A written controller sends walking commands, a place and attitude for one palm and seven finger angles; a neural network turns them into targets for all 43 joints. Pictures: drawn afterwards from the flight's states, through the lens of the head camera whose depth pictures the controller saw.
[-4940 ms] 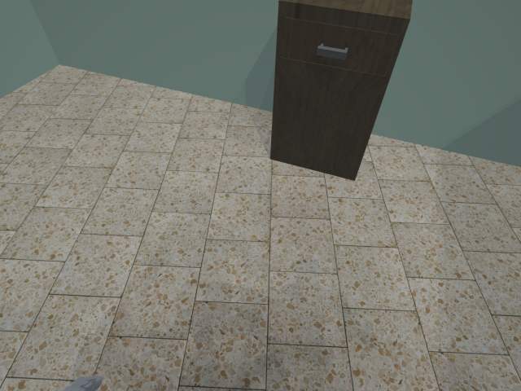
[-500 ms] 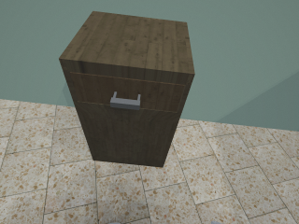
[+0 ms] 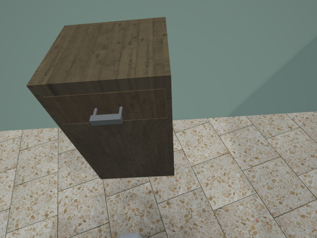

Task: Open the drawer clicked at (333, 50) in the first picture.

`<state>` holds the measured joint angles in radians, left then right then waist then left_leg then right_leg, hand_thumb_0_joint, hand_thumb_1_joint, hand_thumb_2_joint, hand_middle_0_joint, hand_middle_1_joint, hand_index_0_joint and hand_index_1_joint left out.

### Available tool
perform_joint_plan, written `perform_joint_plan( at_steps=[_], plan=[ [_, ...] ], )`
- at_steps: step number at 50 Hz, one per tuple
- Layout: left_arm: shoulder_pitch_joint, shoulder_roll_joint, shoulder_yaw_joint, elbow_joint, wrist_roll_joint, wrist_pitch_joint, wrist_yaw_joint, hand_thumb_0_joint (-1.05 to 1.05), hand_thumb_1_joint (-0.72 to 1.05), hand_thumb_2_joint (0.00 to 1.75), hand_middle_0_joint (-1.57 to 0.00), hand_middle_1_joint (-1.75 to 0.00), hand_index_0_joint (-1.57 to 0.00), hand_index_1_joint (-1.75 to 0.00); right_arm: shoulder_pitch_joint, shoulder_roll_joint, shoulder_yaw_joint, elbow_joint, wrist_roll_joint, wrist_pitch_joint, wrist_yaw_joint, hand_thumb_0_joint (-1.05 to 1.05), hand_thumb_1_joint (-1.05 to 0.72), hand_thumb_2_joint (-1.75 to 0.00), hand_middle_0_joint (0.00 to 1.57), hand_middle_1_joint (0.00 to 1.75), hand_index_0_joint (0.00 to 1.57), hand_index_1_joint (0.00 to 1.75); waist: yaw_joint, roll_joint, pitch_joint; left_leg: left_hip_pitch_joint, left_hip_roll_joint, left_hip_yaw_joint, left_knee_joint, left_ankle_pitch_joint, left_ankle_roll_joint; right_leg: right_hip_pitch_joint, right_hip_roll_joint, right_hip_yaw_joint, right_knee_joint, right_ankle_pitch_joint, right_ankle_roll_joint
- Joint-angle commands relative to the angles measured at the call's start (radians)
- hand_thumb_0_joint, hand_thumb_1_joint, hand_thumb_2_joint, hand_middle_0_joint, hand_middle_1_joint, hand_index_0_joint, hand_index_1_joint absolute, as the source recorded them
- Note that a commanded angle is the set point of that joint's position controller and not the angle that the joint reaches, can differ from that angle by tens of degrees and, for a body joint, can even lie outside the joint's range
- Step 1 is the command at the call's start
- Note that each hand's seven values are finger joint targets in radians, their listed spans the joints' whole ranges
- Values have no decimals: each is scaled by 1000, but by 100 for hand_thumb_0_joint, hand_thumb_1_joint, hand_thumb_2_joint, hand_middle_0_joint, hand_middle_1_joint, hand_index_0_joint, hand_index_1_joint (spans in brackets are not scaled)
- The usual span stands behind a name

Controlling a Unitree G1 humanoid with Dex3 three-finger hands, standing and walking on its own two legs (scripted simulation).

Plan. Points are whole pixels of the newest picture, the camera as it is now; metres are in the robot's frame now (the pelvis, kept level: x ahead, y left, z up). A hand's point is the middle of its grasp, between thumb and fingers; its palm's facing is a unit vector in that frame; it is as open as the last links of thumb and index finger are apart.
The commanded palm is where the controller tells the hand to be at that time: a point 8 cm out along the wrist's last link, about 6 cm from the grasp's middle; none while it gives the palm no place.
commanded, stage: come to a stop and stand still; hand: left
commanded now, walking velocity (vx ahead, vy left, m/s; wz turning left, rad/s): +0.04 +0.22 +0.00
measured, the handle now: (107, 114) +0.54 +0.23 -0.07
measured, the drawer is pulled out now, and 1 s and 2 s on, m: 0.00 0.00 0.00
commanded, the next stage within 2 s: look again from close up in 0.82 s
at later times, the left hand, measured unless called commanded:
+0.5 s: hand out of the picture -0.05 +0.23 -0.18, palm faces +0.11 -0.97 -0.21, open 7.4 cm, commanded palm none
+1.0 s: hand out of the picture -0.03 +0.22 -0.17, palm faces +0.03 -0.98 -0.19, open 7.3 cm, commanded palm none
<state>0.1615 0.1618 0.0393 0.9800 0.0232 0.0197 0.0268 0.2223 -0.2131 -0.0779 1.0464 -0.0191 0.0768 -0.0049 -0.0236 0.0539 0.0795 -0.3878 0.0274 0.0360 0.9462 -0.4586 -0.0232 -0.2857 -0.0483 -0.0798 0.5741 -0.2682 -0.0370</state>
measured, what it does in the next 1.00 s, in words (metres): steps on the spot: left foot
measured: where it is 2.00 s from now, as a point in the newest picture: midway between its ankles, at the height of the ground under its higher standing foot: outside the picture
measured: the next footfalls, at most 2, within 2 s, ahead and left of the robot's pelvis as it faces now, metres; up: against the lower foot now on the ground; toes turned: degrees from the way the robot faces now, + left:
left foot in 0.40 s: +0.01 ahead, +0.15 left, +0.00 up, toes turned +3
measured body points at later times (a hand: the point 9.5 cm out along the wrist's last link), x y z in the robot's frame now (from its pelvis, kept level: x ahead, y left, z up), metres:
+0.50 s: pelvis -0.03 +0.04 +0.01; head -0.03 +0.05 +0.45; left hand -0.05 +0.29 -0.16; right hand +0.02 -0.19 -0.14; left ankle -0.06 +0.16 -0.73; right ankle +0.00 -0.09 -0.72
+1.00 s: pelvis -0.03 +0.05 +0.00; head -0.02 +0.05 +0.45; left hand -0.03 +0.27 -0.16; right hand -0.04 -0.16 -0.16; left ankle -0.06 +0.16 -0.73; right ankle -0.02 -0.08 -0.73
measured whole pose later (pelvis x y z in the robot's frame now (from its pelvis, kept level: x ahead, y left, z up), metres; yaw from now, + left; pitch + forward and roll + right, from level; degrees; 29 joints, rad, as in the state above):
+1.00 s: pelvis -0.03 +0.05 +0.00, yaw +1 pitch -1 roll +0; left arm 0.27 0.14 -0.01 1.14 0.01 -0.02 0.05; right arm 0.30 -0.13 0.01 1.10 -0.01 0.00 -0.01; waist -0.01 0.01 0.04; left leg -0.17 0.02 0.05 0.49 -0.31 0.01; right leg -0.23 -0.03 -0.03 0.47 -0.23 0.02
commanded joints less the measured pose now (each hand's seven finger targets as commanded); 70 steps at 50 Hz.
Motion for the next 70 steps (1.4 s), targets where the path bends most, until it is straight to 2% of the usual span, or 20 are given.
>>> perform_joint_plan(
  at_steps=[1,11,13,16,17,18,19,20,22,27,31,36,45,46,47,48,49,51,59,70],
  plan=[
    [42,195,47,-57,-2,-24,16,0,90,90,-20,-30,-20,-30,47,-63,-5,-47,-2,-23,2,0,-90,-90,20,30,20,30,42,-213,-91,-105,11,-65,147,84,-22,126,-271,226,-272,307,-102],
    [119,211,59,-20,11,-21,10,0,90,90,-20,-30,-20,-30,2,-49,13,-73,2,-34,7,0,-90,-90,20,30,20,30,82,-226,-100,-13,7,-22,-163,35,-17,156,-271,266,-331,98,-124],
    [102,221,60,-13,14,-17,8,0,90,90,-20,-30,-20,-30,17,-40,17,-74,7,-40,5,0,-90,-90,20,30,20,30,72,-241,-102,50,1,-4,-248,27,-6,119,-265,260,-339,51,-125],
    [68,208,54,3,6,-6,5,0,90,90,-20,-30,-20,-30,107,-30,28,-38,6,-50,-1,0,-90,-90,20,30,20,30,28,-240,-97,222,-20,33,-445,151,10,-5,-203,208,-334,-79,-68],
    [53,192,47,8,1,-2,4,0,90,90,-20,-30,-20,-30,148,-30,31,-21,7,-57,-4,0,-90,-90,20,30,20,30,6,-211,-94,298,-11,33,-542,193,16,-60,-173,185,-306,-131,-38],
    [60,159,37,9,-4,3,2,0,90,90,-20,-30,-20,-30,152,-54,30,-19,5,-63,-6,0,-90,-90,20,30,20,30,6,-103,-76,326,42,-35,-608,154,31,-129,-119,149,-232,-177,-7],
    [79,110,27,4,-11,5,-3,0,90,90,-20,-30,-20,-30,137,-104,25,-33,-5,-67,-9,0,-90,-90,20,30,20,30,14,66,-48,240,164,-194,-703,41,77,-147,-46,75,-137,-157,28],
    [85,79,20,0,-9,2,-7,0,90,90,-20,-30,-20,-30,95,-149,23,-56,-7,-66,-14,0,-90,-90,20,30,20,30,31,132,-13,90,255,-279,-786,-61,117,-91,-12,3,-47,-97,46],
    [85,78,12,38,5,10,-10,0,90,90,-20,-30,-20,-30,-22,-119,36,-61,-2,-73,-21,0,-90,-90,20,30,20,30,56,196,43,-38,220,-249,-853,-95,128,2,-11,26,69,-68,50],
    [172,80,-13,112,-6,-18,-8,0,90,90,-20,-30,-20,-30,26,-73,54,-11,9,-94,-37,0,-90,-90,20,30,20,30,65,58,-40,189,123,-99,-627,446,96,66,-30,68,-155,126,51],
    [162,97,-16,143,-12,-32,3,0,90,90,-20,-30,-20,-30,76,-54,54,26,15,-96,-34,0,-90,-90,20,30,20,30,29,-130,-96,252,87,-57,-571,477,45,126,-73,106,-177,320,31],
    [149,74,-21,151,-13,-24,7,0,90,90,-20,-30,-20,-30,84,-40,66,57,13,-100,-34,0,-90,-90,20,30,20,30,35,-52,-36,210,88,-68,-634,368,47,115,-61,98,-205,182,38],
    [162,59,-23,161,-14,-23,11,0,90,90,-20,-30,-20,-30,124,-16,70,81,11,-101,-37,0,-90,-90,20,30,20,30,37,-33,-4,189,85,-69,-653,329,44,120,-55,97,-213,174,35],
    [236,95,-33,178,-2,-53,52,0,90,90,-20,-30,-20,-30,33,-55,67,4,21,-118,-22,0,-90,-90,20,30,20,30,63,-43,16,134,97,-24,-453,452,20,95,-106,138,-167,453,21],
    [204,126,-26,134,-8,-64,42,0,90,90,-20,-30,-20,-30,107,-8,67,-14,10,-109,-19,0,-90,-90,20,30,20,30,15,-26,-70,152,39,-45,-500,227,21,123,-120,167,-149,304,-1],
    [172,133,-29,117,-11,-68,31,0,90,90,-20,-30,-20,-30,107,-9,72,-13,4,-102,-10,0,-90,-90,20,30,20,30,24,-49,-61,140,38,-40,-501,183,30,91,-95,151,-152,143,-6],
    [155,113,-34,103,-9,-64,24,0,90,90,-20,-30,-20,-30,132,-15,74,-26,2,-106,-9,0,-90,-90,20,30,20,30,11,-32,-67,145,51,-59,-518,212,42,65,-73,135,-140,34,-5],
    [155,94,-37,93,-10,-55,15,0,90,90,-20,-30,-20,-30,147,-22,78,-33,2,-113,-14,0,-90,-90,20,30,20,30,15,20,-51,129,77,-80,-536,285,58,68,-47,104,-112,60,-1],
    [158,85,-37,87,-12,-38,6,0,90,90,-20,-30,-20,-30,157,-41,82,-32,4,-107,-21,0,-90,-90,20,30,20,30,23,-61,38,93,75,-81,-585,235,65,66,-39,99,-121,71,7],
    [166,86,-28,91,-13,-42,4,0,90,90,-20,-30,-20,-30,148,-35,83,6,4,-108,-24,0,-90,-90,20,30,20,30,23,-54,-8,159,69,-52,-578,280,58,86,-48,118,-139,144,5]
  ],
)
